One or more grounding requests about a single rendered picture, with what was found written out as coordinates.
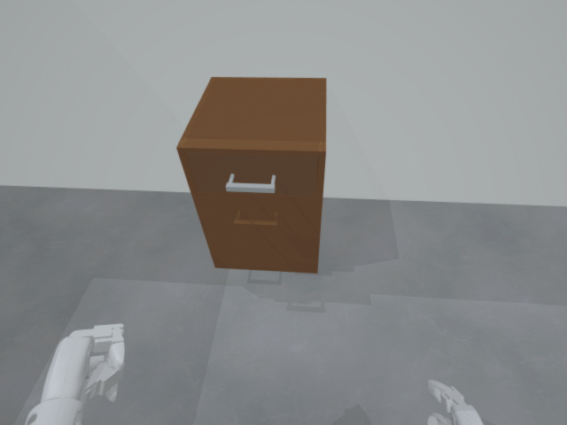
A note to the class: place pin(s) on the cabinet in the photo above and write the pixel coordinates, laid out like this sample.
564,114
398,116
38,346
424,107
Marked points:
268,116

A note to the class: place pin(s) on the drawer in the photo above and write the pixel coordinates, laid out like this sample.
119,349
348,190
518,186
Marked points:
295,175

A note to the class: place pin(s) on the robot left forearm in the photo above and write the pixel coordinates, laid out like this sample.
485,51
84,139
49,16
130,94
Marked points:
57,411

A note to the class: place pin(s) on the robot left hand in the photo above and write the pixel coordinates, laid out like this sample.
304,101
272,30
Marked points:
72,363

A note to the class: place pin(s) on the handle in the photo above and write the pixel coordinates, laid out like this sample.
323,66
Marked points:
251,187
255,224

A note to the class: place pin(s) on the robot right hand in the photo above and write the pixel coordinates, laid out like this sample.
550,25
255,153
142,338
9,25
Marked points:
452,401

